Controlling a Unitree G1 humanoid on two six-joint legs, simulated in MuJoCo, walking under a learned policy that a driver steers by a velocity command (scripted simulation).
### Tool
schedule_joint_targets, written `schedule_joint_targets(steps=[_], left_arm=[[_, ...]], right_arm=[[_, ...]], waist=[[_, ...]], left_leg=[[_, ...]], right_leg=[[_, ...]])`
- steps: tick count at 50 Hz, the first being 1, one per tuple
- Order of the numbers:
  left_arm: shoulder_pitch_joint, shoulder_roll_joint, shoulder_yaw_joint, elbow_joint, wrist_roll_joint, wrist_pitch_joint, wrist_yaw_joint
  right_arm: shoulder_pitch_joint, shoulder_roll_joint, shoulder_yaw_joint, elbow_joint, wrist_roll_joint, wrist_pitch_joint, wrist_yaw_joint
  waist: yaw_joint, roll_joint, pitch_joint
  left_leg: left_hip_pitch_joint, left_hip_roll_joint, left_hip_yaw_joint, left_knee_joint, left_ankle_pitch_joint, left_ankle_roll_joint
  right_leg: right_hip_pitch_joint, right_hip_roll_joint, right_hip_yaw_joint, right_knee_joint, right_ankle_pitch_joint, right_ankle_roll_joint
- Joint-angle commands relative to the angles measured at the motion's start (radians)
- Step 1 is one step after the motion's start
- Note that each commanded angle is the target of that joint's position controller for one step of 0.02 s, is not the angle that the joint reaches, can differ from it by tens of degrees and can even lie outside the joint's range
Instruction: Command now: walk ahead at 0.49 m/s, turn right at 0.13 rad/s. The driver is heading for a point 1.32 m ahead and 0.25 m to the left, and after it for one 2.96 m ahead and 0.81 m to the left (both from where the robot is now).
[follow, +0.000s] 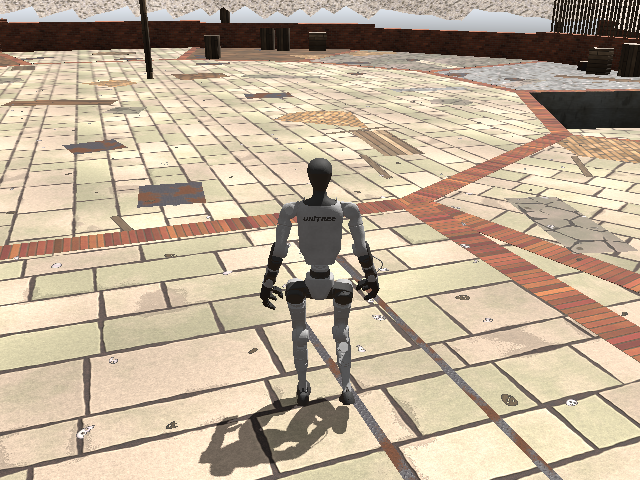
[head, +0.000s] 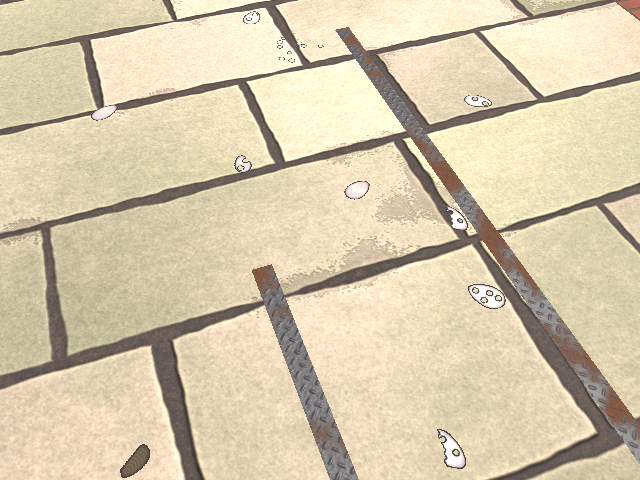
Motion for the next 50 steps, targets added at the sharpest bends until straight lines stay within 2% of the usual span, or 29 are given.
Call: schedule_joint_targets(steps=[1, 4, 6, 9, 12, 15, 16, 17, 18, 19, 20, 21, 22, 23, 24, 26, 28, 34, 37, 40, 42, 43, 44, 45, 46, 47, 48, 49, 50], left_arm=[[0.034, 0.056, 0.018, -0.065, 0.005, -0.008, 0.003], [-0.056, 0.043, 0.01, -0.107, 0.017, -0.002, 0.007], [-0.152, 0.038, 0.004, -0.141, 0.024, -0.008, 0.007], [-0.257, 0.034, -0.001, -0.165, 0.016, -0.019, -0.002], [-0.34, 0.053, 0.0, -0.194, 0.003, -0.029, -0.016], [-0.321, 0.103, 0.017, -0.203, 0.001, -0.044, -0.025], [-0.258, 0.124, 0.029, -0.186, 0.002, -0.047, -0.022], [-0.126, 0.168, 0.051, -0.153, 0.008, -0.05, -0.014], [0.059, 0.245, 0.072, -0.131, 0.022, -0.05, -0.004], [0.118, 0.312, 0.088, -0.11, 0.032, -0.035, -0.01], [0.098, 0.202, 0.063, -0.122, 0.03, -0.035, -0.013], [0.034, 0.142, 0.045, -0.132, 0.022, -0.038, -0.013], [-0.039, 0.117, 0.035, -0.138, 0.021, -0.037, -0.016], [-0.086, 0.089, 0.029, -0.135, 0.021, -0.036, -0.02], [-0.11, 0.081, 0.026, -0.128, 0.027, -0.037, -0.02], [-0.111, 0.088, 0.034, -0.11, 0.029, -0.045, -0.019], [-0.094, 0.112, 0.045, -0.09, 0.03, -0.05, -0.013], [-0.06, 0.164, 0.059, -0.058, 0.027, -0.033, 0.005], [-0.012, 0.187, 0.066, -0.039, 0.016, -0.018, 0.009], [0.011, 0.207, 0.072, -0.024, 0.002, 0.003, 0.009], [-0.006, 0.239, 0.08, -0.03, -0.003, 0.015, 0.013], [-0.015, 0.253, 0.083, -0.034, -0.006, 0.024, 0.017], [-0.021, 0.245, 0.078, -0.035, -0.009, 0.029, 0.02], [-0.003, 0.204, 0.059, -0.052, 0.013, 0.021, 0.02], [0.091, 0.052, 0.012, -0.103, 0.037, -0.01, 0.002], [0.002, 0.145, 0.027, -0.097, -0.008, -0.049, -0.012], [-0.067, 0.178, 0.039, -0.114, -0.044, -0.057, -0.016], [-0.085, 0.166, 0.034, -0.111, -0.031, -0.057, -0.009], [-0.089, 0.164, 0.039, -0.095, -0.009, -0.048, -0.002]], right_arm=[[0.026, -0.068, -0.007, -0.03, -0.004, -0.011, 0.004], [0.074, -0.119, -0.018, -0.006, 0.005, -0.008, -0.006], [0.111, -0.128, -0.019, 0.004, 0.014, 0.003, -0.014], [0.163, -0.148, -0.021, 0.017, 0.025, 0.017, -0.022], [0.222, -0.151, -0.02, 0.035, 0.033, 0.029, -0.026], [0.209, -0.168, -0.028, 0.032, 0.034, 0.045, -0.035], [0.196, -0.167, -0.028, 0.026, 0.032, 0.05, -0.038], [0.186, -0.142, -0.02, 0.015, 0.024, 0.05, -0.037], [0.164, -0.079, 0.002, -0.023, 0.002, 0.047, -0.035], [0.298, 0.026, 0.03, -0.049, 0.027, 0.03, -0.035], [0.285, -0.086, 0.005, -0.031, 0.05, 0.024, -0.037], [0.203, -0.14, -0.015, -0.047, 0.055, 0.028, -0.038], [0.166, -0.129, -0.018, -0.051, 0.046, 0.036, -0.041], [0.142, -0.115, -0.023, -0.058, 0.035, 0.044, -0.041], [0.146, -0.095, -0.026, -0.064, 0.034, 0.057, -0.037], [0.14, -0.06, -0.024, -0.079, 0.036, 0.077, -0.029], [0.108, -0.053, -0.026, -0.105, 0.031, 0.088, -0.027], [-0.07, -0.042, -0.018, -0.179, 0.024, 0.083, 0.004], [-0.173, -0.038, -0.012, -0.23, 0.025, 0.083, 0.022], [-0.223, -0.051, -0.016, -0.273, 0.028, 0.084, 0.038], [-0.18, -0.08, -0.032, -0.283, 0.026, 0.089, 0.041], [-0.093, -0.11, -0.05, -0.267, 0.027, 0.092, 0.039], [0.068, -0.156, -0.08, -0.224, 0.028, 0.092, 0.03], [0.231, -0.242, -0.115, -0.184, 0.027, 0.101, 0.005], [0.185, -0.341, -0.117, -0.194, 0.024, 0.089, -0.001], [0.239, -0.249, -0.091, -0.202, 0.017, 0.077, 0.003], [0.201, -0.195, -0.075, -0.183, 0.009, 0.067, 0.008], [0.121, -0.16, -0.063, -0.193, 0.016, 0.061, 0.009], [0.048, -0.121, -0.051, -0.201, 0.01, 0.057, 0.009]], waist=[[0.022, 0.086, -0.052], [0.009, 0.078, -0.01], [-0.017, 0.069, 0.004], [-0.048, 0.083, 0.017], [-0.071, 0.1, 0.023], [-0.026, 0.125, 0.009], [0.014, 0.127, -0.018], [0.074, 0.111, -0.097], [0.148, -0.004, -0.254], [0.087, -0.315, -0.374], [0.101, -0.217, -0.325], [0.095, -0.13, -0.2], [0.063, -0.061, -0.141], [0.041, -0.055, -0.086], [0.015, -0.08, -0.059], [-0.001, -0.073, -0.037], [-0.006, -0.041, -0.02], [0.041, -0.015, 0.029], [0.077, -0.007, 0.062], [0.076, -0.02, 0.071], [0.032, -0.058, 0.017], [-0.022, -0.071, -0.039], [-0.111, -0.049, -0.124], [-0.173, 0.069, -0.217], [-0.033, 0.302, -0.307], [-0.117, 0.178, -0.404], [-0.112, 0.136, -0.257], [-0.07, 0.071, -0.176], [-0.034, 0.055, -0.126]], left_leg=[[0.162, 0.277, -0.322, -0.254, 0.059, 0.188], [0.129, 0.281, -0.25, -0.296, 0.129, 0.203], [0.127, 0.258, -0.224, -0.3, 0.14, 0.188], [0.109, 0.22, -0.177, -0.273, 0.144, 0.152], [0.15, 0.248, -0.22, -0.226, 0.095, 0.144], [0.207, 0.284, -0.289, -0.145, 0.062, 0.113], [0.2, 0.267, -0.285, -0.081, 0.106, 0.097], [0.15, 0.21, -0.251, 0.072, 0.168, 0.068], [-0.019, 0.126, -0.179, 0.388, -0.015, 0.028], [-0.367, 0.012, -0.093, 0.702, -0.437, -0.018], [-0.466, 0.069, -0.185, 0.856, -0.437, -0.019], [-0.495, 0.107, -0.184, 0.883, -0.34, -0.013], [-0.45, 0.147, -0.165, 0.861, -0.255, -0.022], [-0.425, 0.171, -0.161, 0.816, -0.202, -0.027], [-0.381, 0.195, -0.157, 0.788, -0.165, -0.031], [-0.356, 0.203, -0.14, 0.772, -0.121, -0.038], [-0.395, 0.208, -0.148, 0.733, -0.065, -0.045], [-0.406, 0.194, -0.093, 0.424, 0.162, -0.043], [-0.42, 0.186, -0.045, 0.327, 0.148, -0.025], [-0.406, 0.162, 0.004, 0.27, 0.04, 0.009], [-0.278, 0.098, 0.065, 0.258, -0.061, 0.047], [-0.155, 0.051, 0.094, 0.246, -0.095, 0.072], [0.088, 0.002, 0.097, 0.17, -0.033, 0.109], [0.413, 0.124, -0.115, 0.14, -0.015, 0.166], [0.684, 0.387, -0.692, 0.019, -0.159, 0.336], [0.699, 0.443, -0.84, -0.112, -0.204, 0.35], [0.601, 0.419, -0.656, -0.108, -0.095, 0.293], [0.44, 0.377, -0.503, -0.1, 0.019, 0.247], [0.306, 0.334, -0.393, -0.113, 0.114, 0.215]], right_leg=[[-0.181, -0.115, 0.015, -0.044, 0.059, 0.006], [-0.245, -0.14, -0.018, -0.197, 0.136, 0.038], [-0.249, -0.132, -0.034, -0.349, 0.246, 0.051], [-0.161, -0.078, -0.062, -0.558, 0.38, 0.069], [-0.112, -0.046, -0.059, -0.653, 0.391, 0.075], [-0.022, -0.033, -0.042, -0.737, 0.308, 0.051], [0.073, -0.025, -0.054, -0.764, 0.275, 0.036], [0.261, -0.047, -0.04, -0.771, 0.26, 0.004], [0.537, -0.238, 0.137, -0.754, 0.24, -0.06], [0.812, -0.45, 0.55, -0.851, 0.085, -0.2], [0.751, -0.433, 0.62, -0.905, -0.03, -0.196], [0.626, -0.4, 0.451, -0.913, 0.016, -0.152], [0.501, -0.351, 0.323, -0.939, 0.112, -0.127], [0.411, -0.309, 0.23, -0.975, 0.173, -0.114], [0.345, -0.282, 0.152, -1.009, 0.211, -0.103], [0.291, -0.263, 0.056, -1.05, 0.307, -0.113], [0.291, -0.272, -0.007, -1.066, 0.389, -0.126], [0.335, -0.262, -0.178, -1.083, 0.413, -0.105], [0.407, -0.285, -0.221, -1.067, 0.409, -0.095], [0.492, -0.309, -0.256, -1.002, 0.511, -0.071], [0.508, -0.305, -0.292, -0.876, 0.834, -0.05], [0.498, -0.294, -0.311, -0.741, 0.988, -0.039], [0.415, -0.258, -0.333, -0.534, 1.002, -0.013], [0.148, -0.214, -0.332, -0.223, 0.671, 0.032], [-0.269, -0.014, -0.215, 0.107, -0.24, 0.083], [-0.347, -0.017, -0.013, 0.201, -0.241, 0.067], [-0.415, -0.065, -0.026, 0.187, -0.151, 0.047], [-0.371, -0.12, -0.032, 0.11, -0.06, 0.035], [-0.305, -0.153, -0.032, 0.044, -0.005, 0.036]])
